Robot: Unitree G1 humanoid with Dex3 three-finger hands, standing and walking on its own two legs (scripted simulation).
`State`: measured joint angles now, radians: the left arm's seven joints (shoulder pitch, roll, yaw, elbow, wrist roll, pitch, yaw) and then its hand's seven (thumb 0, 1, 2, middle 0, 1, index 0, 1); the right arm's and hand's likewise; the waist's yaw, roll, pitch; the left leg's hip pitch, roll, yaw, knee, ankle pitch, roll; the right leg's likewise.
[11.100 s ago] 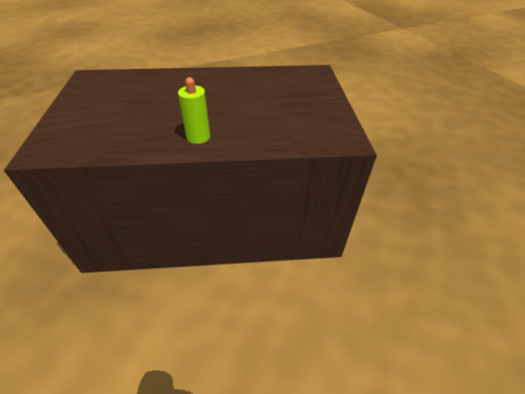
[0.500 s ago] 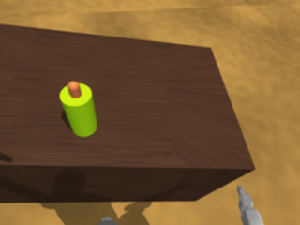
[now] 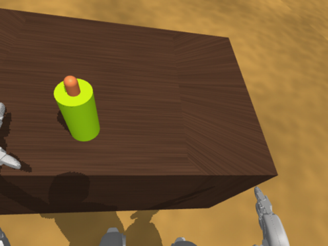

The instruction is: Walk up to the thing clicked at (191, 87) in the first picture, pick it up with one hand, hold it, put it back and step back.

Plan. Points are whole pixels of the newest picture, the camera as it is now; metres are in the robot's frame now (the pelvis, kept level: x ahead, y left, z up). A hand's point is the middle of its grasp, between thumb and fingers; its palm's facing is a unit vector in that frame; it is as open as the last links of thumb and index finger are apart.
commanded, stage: close in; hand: left
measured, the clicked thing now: (78, 107) +0.47 +0.21 +0.01
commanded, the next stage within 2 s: rest palm in 0.56 s
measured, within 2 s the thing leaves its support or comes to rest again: leaves its support in 1.96 s
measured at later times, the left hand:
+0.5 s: hand (63, 125) +0.43 +0.24 -0.02, palm faces +0.19 -0.98 +0.03, open 17.5 cm
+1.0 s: hand (79, 118) +0.45 +0.21 -0.01, palm faces +0.21 -0.98 +0.02, open 16.8 cm
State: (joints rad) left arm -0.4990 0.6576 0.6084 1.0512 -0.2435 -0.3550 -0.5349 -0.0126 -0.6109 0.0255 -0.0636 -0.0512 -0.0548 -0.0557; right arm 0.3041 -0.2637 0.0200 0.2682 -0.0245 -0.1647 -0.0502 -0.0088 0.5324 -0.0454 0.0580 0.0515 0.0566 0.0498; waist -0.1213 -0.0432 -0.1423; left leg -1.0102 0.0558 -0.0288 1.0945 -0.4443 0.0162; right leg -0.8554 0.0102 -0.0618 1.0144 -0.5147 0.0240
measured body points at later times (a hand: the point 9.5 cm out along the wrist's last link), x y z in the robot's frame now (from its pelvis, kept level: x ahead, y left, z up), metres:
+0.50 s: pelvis -0.01 +0.00 -0.03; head +0.11 +0.04 +0.40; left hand +0.41 +0.29 -0.02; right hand +0.14 -0.26 -0.04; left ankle +0.04 +0.10 -0.66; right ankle -0.02 -0.14 -0.66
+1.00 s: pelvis -0.01 -0.01 -0.03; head +0.12 +0.03 +0.40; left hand +0.43 +0.26 -0.01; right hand +0.14 -0.27 -0.03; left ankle +0.04 +0.10 -0.66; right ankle -0.02 -0.14 -0.66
